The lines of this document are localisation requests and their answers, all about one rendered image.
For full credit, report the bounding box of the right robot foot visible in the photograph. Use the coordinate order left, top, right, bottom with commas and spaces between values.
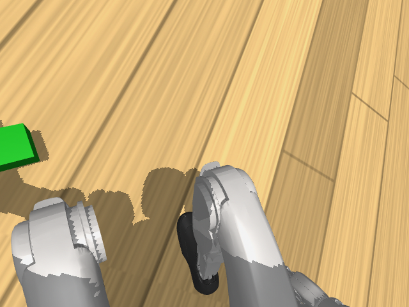
177, 212, 219, 295

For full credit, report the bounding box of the carton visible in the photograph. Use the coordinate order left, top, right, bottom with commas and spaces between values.
0, 123, 40, 172

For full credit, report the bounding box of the right robot hand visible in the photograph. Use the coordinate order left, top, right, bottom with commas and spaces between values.
286, 266, 329, 307

